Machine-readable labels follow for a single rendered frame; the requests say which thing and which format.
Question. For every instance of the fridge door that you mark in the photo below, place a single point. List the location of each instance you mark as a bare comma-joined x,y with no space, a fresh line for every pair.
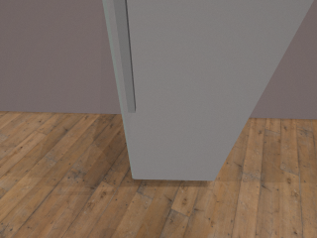
199,69

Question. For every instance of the handle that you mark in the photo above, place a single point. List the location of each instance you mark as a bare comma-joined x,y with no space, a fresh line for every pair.
123,31

